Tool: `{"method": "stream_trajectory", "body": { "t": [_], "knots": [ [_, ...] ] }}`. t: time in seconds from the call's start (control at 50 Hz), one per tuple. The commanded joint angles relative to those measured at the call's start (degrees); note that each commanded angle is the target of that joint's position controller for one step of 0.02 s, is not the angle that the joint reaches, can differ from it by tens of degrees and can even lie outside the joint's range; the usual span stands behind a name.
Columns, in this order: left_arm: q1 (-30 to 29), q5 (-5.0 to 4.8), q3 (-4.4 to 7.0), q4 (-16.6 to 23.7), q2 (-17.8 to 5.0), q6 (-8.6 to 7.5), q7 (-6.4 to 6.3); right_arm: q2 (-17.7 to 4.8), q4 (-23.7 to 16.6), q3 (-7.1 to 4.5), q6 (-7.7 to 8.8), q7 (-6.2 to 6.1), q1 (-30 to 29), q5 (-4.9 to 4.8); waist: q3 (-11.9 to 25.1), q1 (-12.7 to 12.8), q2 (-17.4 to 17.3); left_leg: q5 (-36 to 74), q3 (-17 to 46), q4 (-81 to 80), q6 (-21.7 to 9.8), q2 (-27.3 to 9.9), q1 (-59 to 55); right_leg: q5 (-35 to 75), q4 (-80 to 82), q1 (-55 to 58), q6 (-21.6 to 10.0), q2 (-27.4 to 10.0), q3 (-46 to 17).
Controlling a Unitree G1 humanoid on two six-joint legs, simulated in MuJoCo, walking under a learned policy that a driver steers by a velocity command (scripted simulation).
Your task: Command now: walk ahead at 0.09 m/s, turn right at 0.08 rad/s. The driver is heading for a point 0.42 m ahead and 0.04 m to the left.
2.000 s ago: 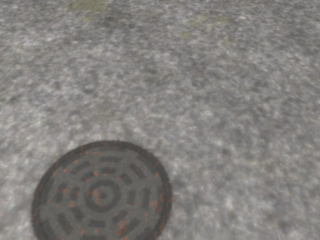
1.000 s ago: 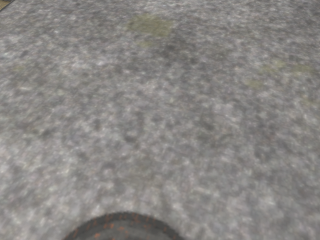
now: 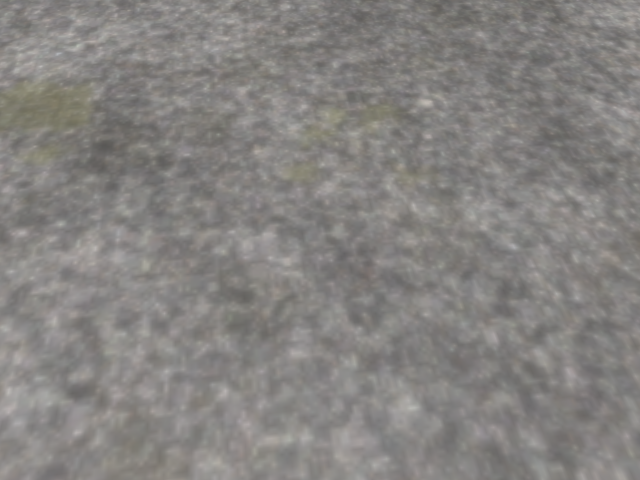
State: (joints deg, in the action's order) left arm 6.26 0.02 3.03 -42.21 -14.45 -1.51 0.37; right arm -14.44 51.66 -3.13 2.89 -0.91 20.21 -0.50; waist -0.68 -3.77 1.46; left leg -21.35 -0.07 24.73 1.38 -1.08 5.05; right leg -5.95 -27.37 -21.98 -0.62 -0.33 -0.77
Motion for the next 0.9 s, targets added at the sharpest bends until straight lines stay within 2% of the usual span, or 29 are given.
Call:
{"method": "stream_trajectory", "body": {
  "t": [0.02, 0.04, 0.06, 0.08, 0.1, 0.14, 0.18, 0.22, 0.24, 0.26, 0.28, 0.3, 0.32, 0.34, 0.38, 0.44, 0.58, 0.9],
  "knots": [
    [9.2, 1.33, 3.08, 1.2, -11.6, 0.12, -1.44, -2.8, -2.7, 0.43, 1.58, 0.05, 5.6, 1.68, 16.2, 3.1, 7.4, 7.3, 0.6, 15.7, 0.3, -2.1, 18.0, 38.6, -1.9, 35.6, -12.6, -16.2, -15.7],
    [11.2, 0.79, 1.97, -0.1, -6.8, 0.7, -1.13, -3.7, -2.8, 0.54, 0.99, -0.31, 2.5, 1.15, 17.6, 6.0, 10.3, -12.5, 2.5, 22.2, 2.4, -1.4, 18.8, 32.8, 3.0, 31.3, -16.6, -19.3, -21.8],
    [9.1, 0.67, 1.06, -0.5, -4.9, 0.68, -0.76, -6.2, -3.8, -0.23, -0.03, -0.51, -0.8, 0.1, 12.7, 5.7, 8.7, -17.8, 3.5, 27.0, 3.1, -2.1, 21.2, 24.0, 5.5, 26.5, -15.7, -18.0, -21.2],
    [5.8, 0.83, 1.0, -0.3, -5.3, 0.49, -0.63, -6.6, -3.5, -0.53, -1.03, -1.01, -1.9, -0.16, 9.4, 4.8, 6.6, -17.1, 3.5, 29.5, 3.2, -2.8, 22.2, 18.0, 6.8, 22.0, -14.1, -16.4, -19.0],
    [2.8, 0.78, 1.01, 0.1, -5.9, 0.23, -0.54, -6.7, -3.4, -0.76, -1.91, -1.56, -2.3, 0.25, 6.7, 4.0, 5.8, -14.9, 3.4, 28.7, 3.4, -3.2, 22.1, 13.9, 8.3, 17.4, -13.0, -15.1, -16.8],
    [-1.7, 1.06, 1.16, 0.0, -6.4, 0.13, -0.83, -5.5, -2.6, -0.74, -2.79, -2.28, -1.2, 0.56, 4.6, 1.7, 6.5, -9.0, 3.0, 23.6, 3.6, -3.6, 16.3, 8.8, 10.6, 9.3, -11.2, -12.2, -12.9],
    [-3.2, 1.19, 1.0, -0.6, -5.6, 0.39, -1.08, -3.9, -1.5, -0.29, -2.73, -2.25, 0.0, 0.67, 5.0, 1.0, 6.9, -2.6, 1.3, 17.3, 3.2, -2.7, 10.3, 7.1, 10.5, 5.7, -10.7, -10.1, -9.3],
    [-3.9, 0.58, 0.7, -1.5, -4.8, 0.69, -1.15, -3.2, -0.5, -0.17, -2.59, -1.82, 0.6, 0.84, 5.3, 0.1, 6.0, 8.1, -0.4, 7.9, 2.2, -1.6, 4.3, 1.3, 9.3, 3.8, -9.6, -8.6, -7.3],
    [-2.9, 0.18, 0.38, -2.4, -3.9, 0.72, -1.01, -3.5, -0.4, -0.15, -2.64, -1.55, 0.0, 1.38, 4.7, 0.1, 5.0, 12.6, -0.6, 3.4, 1.5, -1.2, 1.7, -4.8, 8.8, 2.8, -7.8, -7.3, -6.6],
    [-0.8, 0.27, 0.0, -3.7, -2.7, 0.58, -0.8, -5.1, -1.1, -0.3, -2.71, -1.38, -1.3, 2.22, 3.4, 0.9, 2.7, 16.4, 1.9, 1.0, 0.4, -3.2, 0.5, -11.4, 8.2, 1.4, -4.9, -5.7, -6.1],
    [0.6, 0.97, -0.03, -4.2, -2.7, 0.6, -0.63, -8.0, -2.5, -0.67, -2.78, -1.49, -3.1, 1.92, 0.9, 3.0, -1.2, 16.5, 4.7, -0.7, -1.3, -6.4, 2.6, -17.5, 6.6, 0.8, -2.5, -3.2, -4.5],
    [1.8, 0.91, 0.0, -4.4, -2.0, 0.66, -0.72, -9.8, -1.8, -1.23, -2.79, -1.46, -5.6, 0.97, -1.3, 5.6, -8.3, 6.0, 4.5, -0.9, -3.2, -5.8, 10.3, -14.2, 5.8, 5.0, -0.8, -0.2, -1.2],
    [0.3, 0.98, 0.18, -5.0, -3.5, 0.74, -1.03, -7.3, -2.1, -0.81, -2.39, -1.21, -7.0, 0.86, -2.6, 4.2, -7.5, 0.9, 4.1, -2.5, -3.2, -4.5, 13.8, -10.6, 3.6, 8.3, -0.1, -0.1, -1.0],
    [0.0, 0.6, 0.45, -5.3, -4.1, 0.78, -1.26, -6.1, -1.6, -0.46, -1.95, -1.15, -7.1, 1.24, -2.5, 4.1, -7.1, 1.7, 3.8, -2.8, -2.4, -4.2, 13.9, -7.7, 2.5, 9.3, -0.5, -0.3, -1.0],
    [0.8, 0.41, 0.61, -6.5, -4.4, 1.04, -1.57, -5.7, -1.0, -0.37, -1.0, -0.93, -6.9, 1.22, -1.0, 3.8, -6.2, 9.6, 2.8, -1.2, -1.3, -3.4, 10.9, -0.8, 1.4, 9.8, -1.3, -0.9, -1.4],
    [1.4, 0.14, 0.62, -8.3, -4.0, 0.96, -1.46, -5.7, 0.3, -0.3, -0.77, -0.97, -5.4, 0.77, 1.7, 3.3, -4.0, 16.1, 2.0, 0.8, -1.3, -2.8, 7.4, 4.8, 0.5, 11.0, -1.5, -1.2, -1.3],
    [2.0, -0.12, 0.73, -12.1, -4.4, 1.65, -1.84, -5.5, 1.9, -0.07, -1.5, -1.12, -6.3, 0.64, 2.0, 3.4, -1.7, 19.8, 1.3, 1.2, -1.8, -2.2, 6.2, 8.4, 0.0, 12.9, -1.0, -1.4, -1.0],
    [1.9, -0.14, 0.43, -17.9, -4.8, 2.39, -2.68, -4.3, 6.0, 0.57, -1.97, -1.2, -6.0, 0.74, -0.3, 3.8, -1.9, 15.8, 0.3, -1.0, -1.7, -1.2, 6.9, 4.9, 1.5, 13.2, -0.3, -1.4, -0.8]
  ]
}}
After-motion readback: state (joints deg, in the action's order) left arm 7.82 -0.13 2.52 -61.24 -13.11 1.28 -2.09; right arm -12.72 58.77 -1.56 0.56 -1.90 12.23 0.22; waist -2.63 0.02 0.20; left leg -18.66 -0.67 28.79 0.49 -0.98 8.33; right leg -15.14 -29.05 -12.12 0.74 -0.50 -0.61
